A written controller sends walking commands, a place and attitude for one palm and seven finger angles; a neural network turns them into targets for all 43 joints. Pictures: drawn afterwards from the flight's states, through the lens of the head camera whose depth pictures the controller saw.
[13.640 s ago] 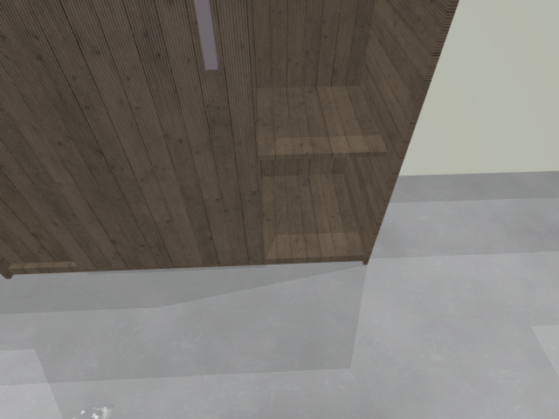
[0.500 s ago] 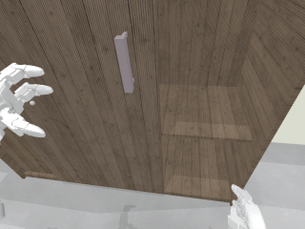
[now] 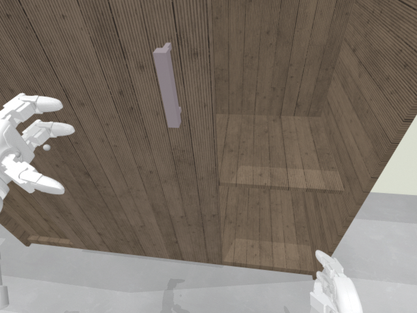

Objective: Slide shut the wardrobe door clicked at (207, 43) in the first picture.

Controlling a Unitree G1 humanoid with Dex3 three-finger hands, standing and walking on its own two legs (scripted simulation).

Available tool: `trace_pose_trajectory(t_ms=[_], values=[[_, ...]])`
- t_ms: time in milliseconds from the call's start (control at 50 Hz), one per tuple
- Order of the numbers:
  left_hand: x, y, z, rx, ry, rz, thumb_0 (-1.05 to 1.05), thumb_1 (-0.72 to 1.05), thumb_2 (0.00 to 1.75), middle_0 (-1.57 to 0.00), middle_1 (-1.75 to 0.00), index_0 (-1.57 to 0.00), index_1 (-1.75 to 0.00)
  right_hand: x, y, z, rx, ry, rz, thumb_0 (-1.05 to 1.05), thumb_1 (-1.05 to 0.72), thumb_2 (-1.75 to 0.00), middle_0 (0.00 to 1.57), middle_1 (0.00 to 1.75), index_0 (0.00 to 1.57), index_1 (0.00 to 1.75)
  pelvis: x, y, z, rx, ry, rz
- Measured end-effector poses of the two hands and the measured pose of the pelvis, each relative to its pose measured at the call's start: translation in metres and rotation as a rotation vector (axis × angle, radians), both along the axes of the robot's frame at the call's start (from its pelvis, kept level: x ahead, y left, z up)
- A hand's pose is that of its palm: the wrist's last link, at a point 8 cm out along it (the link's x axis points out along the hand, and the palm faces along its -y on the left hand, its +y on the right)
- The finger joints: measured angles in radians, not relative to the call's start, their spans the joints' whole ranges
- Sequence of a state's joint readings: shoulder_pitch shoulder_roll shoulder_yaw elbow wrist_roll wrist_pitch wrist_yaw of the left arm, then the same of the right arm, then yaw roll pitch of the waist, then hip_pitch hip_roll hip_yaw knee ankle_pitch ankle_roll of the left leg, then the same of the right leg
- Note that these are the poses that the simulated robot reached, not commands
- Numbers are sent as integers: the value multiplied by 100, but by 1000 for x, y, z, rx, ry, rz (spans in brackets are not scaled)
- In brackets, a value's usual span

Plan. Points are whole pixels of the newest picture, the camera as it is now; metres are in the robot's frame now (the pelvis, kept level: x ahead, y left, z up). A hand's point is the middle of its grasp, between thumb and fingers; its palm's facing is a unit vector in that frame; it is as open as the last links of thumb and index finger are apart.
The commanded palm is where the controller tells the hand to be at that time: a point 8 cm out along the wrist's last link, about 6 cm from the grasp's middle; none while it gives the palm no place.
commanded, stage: move the hooked fingers beside the handle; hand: left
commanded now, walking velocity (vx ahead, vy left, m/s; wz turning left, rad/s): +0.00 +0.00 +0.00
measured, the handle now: (171, 86) +0.51 +0.13 +0.22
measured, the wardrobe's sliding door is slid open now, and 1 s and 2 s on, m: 0.42 0.42 0.42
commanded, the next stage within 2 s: none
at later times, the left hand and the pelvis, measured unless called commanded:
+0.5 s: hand (70, 132) +0.32 +0.26 +0.24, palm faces +0.05 -1.00 -0.08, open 14.0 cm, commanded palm +0.29 +0.30 +0.24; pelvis +0.00 +0.01 +0.00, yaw +0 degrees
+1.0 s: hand (101, 116) +0.37 +0.23 +0.24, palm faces +0.03 -1.00 -0.05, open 14.0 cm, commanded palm +0.34 +0.27 +0.23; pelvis +0.00 +0.01 +0.00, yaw -1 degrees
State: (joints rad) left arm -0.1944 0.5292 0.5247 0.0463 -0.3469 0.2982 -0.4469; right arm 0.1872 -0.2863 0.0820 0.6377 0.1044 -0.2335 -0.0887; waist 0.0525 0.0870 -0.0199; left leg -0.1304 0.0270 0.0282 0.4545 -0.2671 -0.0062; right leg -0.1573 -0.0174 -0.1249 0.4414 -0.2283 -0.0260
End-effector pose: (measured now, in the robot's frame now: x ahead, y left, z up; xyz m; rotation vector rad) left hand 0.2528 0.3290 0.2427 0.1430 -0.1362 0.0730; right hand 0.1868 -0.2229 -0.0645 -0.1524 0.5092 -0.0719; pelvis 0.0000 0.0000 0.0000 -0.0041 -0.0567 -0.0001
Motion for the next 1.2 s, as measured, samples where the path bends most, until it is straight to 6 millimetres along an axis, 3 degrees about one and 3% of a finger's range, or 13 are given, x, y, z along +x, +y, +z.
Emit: trace_pose_trajectory(t_ms=[300, 720, 1200], values=[[22, -8, -5, -38, 0, -23, -1, -50, 30, -30, -120, -30, -120, 4, 10, 1, -4, 16, 7, 2, -90, -90, 20, 30, 20, 30, 0, 6, 1, -1, 7, 3], [61, -24, -10, -80, 29, -24, -1, -50, 30, -30, -120, -30, -120, -17, 0, -9, -16, 93, -47, 2, -90, -90, 20, 30, 20, 30, -2, 9, 1, 1, 18, -7], [113, -58, -13, -103, 69, -43, -1, -50, 30, -30, -120, -30, -120, -42, -16, -19, -32, 173, -104, 2, -90, -90, 20, 30, 20, 30, -3, 6, 2, 3, 36, -11]])
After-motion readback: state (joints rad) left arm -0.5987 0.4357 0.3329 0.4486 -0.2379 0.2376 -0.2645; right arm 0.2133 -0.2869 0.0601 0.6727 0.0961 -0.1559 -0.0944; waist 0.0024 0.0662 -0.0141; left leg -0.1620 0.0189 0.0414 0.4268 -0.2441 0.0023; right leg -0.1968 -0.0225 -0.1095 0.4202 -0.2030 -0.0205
